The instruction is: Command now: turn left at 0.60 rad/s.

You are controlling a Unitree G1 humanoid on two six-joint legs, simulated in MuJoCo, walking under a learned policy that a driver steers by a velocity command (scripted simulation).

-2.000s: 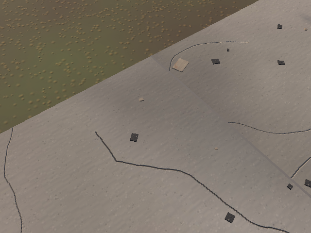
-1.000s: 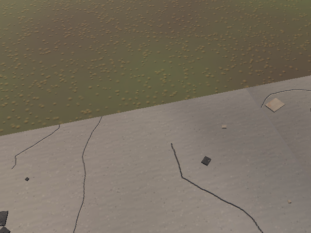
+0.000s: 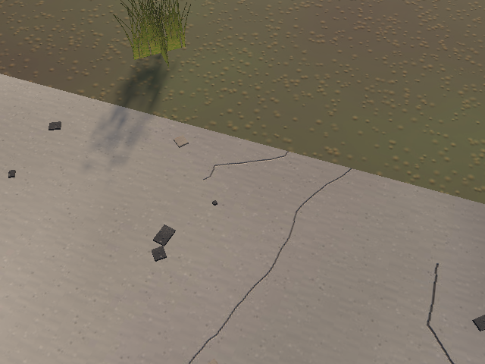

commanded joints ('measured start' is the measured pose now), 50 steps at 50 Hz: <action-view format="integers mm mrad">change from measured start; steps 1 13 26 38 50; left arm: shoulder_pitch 30 -104 85 19 94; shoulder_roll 135 112 140 126 108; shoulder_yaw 40 37 46 9 -34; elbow -30 -83 -52 14 71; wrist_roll -14 12 19 15 29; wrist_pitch -17 -67 -138 -79 -44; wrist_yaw -2 -15 -28 -14 -29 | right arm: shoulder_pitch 111 100 104 45 -53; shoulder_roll -146 -165 -63 -25 -67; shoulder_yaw -56 -30 1 16 7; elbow -44 -36 -16 -12 -26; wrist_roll -1 -15 -13 -25 -29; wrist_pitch -10 -102 -100 -77 -62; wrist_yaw -2 -36 -26 -31 -18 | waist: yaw -48 -57 54 -9 -8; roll -56 157 76 -134 68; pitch -169 -81 -155 -149 -168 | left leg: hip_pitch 243 260 -44 -59 311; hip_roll -31 145 -18 -26 56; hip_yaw -5 -429 -415 -60 -187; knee -276 -467 -87 77 -139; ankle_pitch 256 -122 -86 75 617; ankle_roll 90 285 168 -26 171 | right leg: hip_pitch -10 -442 226 108 -48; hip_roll -160 67 -12 -103 35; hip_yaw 66 199 289 235 152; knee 95 374 -88 -161 -49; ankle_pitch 237 27 95 769 110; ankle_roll -95 34 -62 -221 7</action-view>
